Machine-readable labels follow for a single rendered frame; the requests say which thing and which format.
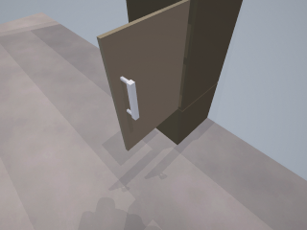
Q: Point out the cupboard door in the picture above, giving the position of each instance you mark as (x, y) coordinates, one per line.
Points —
(150, 52)

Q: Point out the handle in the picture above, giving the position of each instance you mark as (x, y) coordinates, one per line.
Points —
(134, 111)

